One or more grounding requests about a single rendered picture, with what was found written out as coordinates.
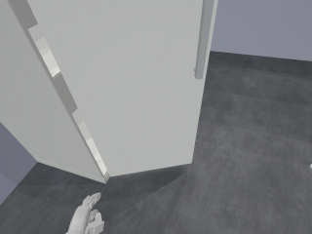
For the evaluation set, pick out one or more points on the fridge door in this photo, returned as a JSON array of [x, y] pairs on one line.
[[129, 66]]

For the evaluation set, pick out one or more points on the robot left hand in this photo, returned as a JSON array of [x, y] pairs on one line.
[[83, 217]]

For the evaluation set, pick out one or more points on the handle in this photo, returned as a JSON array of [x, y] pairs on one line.
[[204, 33]]

